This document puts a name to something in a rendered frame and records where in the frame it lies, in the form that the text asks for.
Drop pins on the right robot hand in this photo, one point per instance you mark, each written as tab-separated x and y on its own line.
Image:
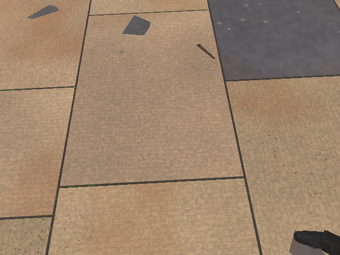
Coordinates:
326	241

